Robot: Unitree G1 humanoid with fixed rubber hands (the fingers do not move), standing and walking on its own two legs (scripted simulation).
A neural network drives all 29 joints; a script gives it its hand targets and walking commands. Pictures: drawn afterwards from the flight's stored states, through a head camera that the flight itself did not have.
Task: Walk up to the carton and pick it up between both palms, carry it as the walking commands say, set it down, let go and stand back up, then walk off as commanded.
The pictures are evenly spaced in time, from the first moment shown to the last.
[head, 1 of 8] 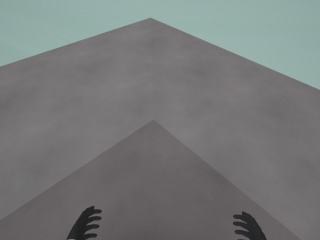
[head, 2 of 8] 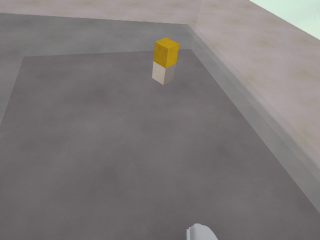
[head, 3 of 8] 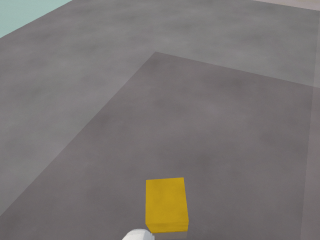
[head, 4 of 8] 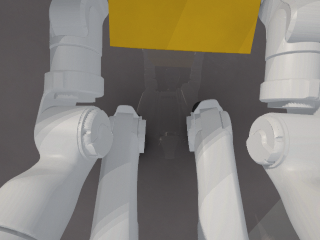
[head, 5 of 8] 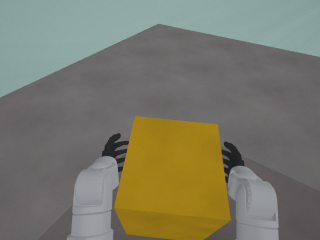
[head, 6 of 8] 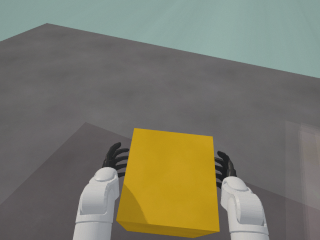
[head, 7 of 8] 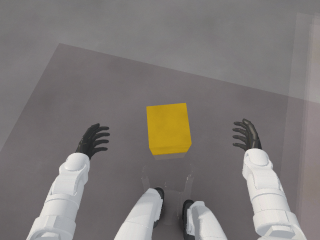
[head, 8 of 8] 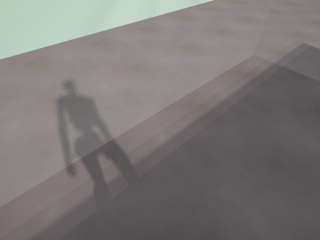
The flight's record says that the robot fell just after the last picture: no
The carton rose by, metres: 0.68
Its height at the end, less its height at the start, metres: +0.00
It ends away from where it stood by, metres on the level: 3.09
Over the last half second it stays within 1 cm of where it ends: yes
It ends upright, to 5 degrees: yes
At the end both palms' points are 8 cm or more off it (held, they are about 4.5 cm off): yes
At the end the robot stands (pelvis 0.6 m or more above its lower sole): yes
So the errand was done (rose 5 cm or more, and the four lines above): yes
